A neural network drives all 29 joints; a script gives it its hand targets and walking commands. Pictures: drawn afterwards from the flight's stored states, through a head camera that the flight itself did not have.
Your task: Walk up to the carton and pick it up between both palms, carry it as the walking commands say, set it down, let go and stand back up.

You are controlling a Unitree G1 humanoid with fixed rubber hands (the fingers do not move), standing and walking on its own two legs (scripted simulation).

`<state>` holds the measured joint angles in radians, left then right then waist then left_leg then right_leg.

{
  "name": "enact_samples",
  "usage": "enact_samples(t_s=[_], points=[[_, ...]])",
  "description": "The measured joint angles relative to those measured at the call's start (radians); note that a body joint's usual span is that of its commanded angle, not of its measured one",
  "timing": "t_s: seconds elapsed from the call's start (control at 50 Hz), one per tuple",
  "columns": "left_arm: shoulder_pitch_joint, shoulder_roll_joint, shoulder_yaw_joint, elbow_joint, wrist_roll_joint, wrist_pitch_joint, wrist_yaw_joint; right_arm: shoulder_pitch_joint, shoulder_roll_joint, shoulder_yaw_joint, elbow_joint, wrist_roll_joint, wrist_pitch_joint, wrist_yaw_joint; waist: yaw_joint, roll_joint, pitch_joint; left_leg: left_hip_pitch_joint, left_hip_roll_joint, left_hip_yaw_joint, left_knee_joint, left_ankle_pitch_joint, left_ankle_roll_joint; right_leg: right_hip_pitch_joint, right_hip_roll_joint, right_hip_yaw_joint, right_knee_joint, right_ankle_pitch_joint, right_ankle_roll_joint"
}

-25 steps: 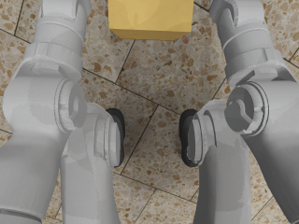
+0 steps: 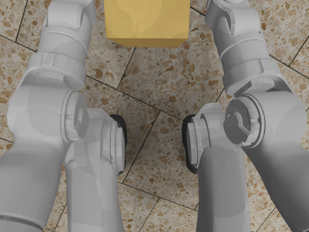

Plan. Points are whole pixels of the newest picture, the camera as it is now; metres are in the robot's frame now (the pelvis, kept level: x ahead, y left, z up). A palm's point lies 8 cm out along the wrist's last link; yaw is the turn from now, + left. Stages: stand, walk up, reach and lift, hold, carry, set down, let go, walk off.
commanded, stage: reach and lift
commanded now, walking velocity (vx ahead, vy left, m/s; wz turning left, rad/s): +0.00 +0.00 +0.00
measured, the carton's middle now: out of the picture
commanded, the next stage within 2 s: none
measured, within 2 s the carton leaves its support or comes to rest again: neither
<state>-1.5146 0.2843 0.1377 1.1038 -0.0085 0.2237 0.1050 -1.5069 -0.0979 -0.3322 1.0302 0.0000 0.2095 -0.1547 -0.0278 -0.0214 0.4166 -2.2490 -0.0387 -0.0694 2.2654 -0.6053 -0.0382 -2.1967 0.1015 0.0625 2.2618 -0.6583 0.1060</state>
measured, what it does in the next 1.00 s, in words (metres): rises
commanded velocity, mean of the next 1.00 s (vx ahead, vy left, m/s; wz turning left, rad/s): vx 0.00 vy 0.00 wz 0.00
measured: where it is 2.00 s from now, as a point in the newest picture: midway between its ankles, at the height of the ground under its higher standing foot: (156, 153)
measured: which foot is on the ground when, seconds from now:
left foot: down 0.00-1.00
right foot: down 0.00-1.00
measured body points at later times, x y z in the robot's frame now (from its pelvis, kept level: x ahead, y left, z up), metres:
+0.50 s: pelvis -0.03 -0.01 +0.03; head +0.35 +0.03 +0.27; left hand +0.55 +0.14 -0.14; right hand +0.55 -0.09 -0.11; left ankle +0.10 +0.13 -0.32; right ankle +0.10 -0.14 -0.32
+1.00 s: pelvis -0.03 -0.01 +0.06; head +0.33 +0.02 +0.31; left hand +0.54 +0.13 -0.08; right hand +0.53 -0.10 -0.06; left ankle +0.10 +0.13 -0.32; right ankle +0.10 -0.14 -0.32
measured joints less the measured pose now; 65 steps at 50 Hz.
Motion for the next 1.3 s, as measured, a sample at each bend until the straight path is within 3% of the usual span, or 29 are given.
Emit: enact_samples(t_s=[0.2, 0.32, 0.36, 0.52, 0.8, 1.3], points=[[-0.074, 0.004, 0.015, -0.074, 0.026, 0.062, 0.034, -0.068, 0.016, -0.050, -0.116, -0.042, 0.057, -0.035, -0.014, -0.013, 0.113, 0.070, -0.021, -0.009, -0.051, 0.047, -0.013, 0.076, 0.011, 0.007, -0.044, 0.032, 0.010], [-0.075, -0.026, 0.028, -0.129, 0.046, 0.103, 0.063, -0.068, 0.057, -0.089, -0.179, -0.074, 0.069, -0.132, -0.014, -0.017, 0.105, 0.081, -0.027, -0.010, -0.087, 0.065, -0.017, 0.085, 0.004, 0.007, -0.075, 0.048, 0.005], [-0.075, -0.035, 0.030, -0.138, 0.055, 0.114, 0.099, -0.066, 0.074, -0.102, -0.199, -0.084, 0.073, -0.144, -0.015, -0.018, 0.105, 0.088, -0.028, -0.011, -0.099, 0.070, -0.019, 0.092, 0.002, 0.006, -0.086, 0.052, 0.002], [-0.052, -0.041, 0.040, -0.176, 0.060, 0.129, 0.087, -0.036, 0.107, -0.133, -0.255, -0.110, 0.078, -0.139, -0.015, -0.018, 0.106, 0.117, -0.034, -0.009, -0.142, 0.087, -0.020, 0.121, -0.007, 0.008, -0.123, 0.066, -0.002], [-0.042, -0.064, 0.030, -0.225, 0.048, 0.158, 0.096, 0.030, 0.123, -0.138, -0.363, -0.090, 0.099, -0.134, -0.008, -0.003, 0.108, 0.163, -0.036, -0.008, -0.179, 0.097, -0.017, 0.168, -0.012, 0.010, -0.161, 0.074, -0.001], [0.019, -0.126, 0.121, -0.327, 0.124, 0.213, 0.068, 0.091, 0.183, -0.183, -0.472, -0.145, 0.145, -0.119, -0.006, 0.006, 0.107, 0.324, -0.031, -0.011, -0.312, 0.124, -0.016, 0.322, -0.020, 0.008, -0.294, 0.108, -0.012]])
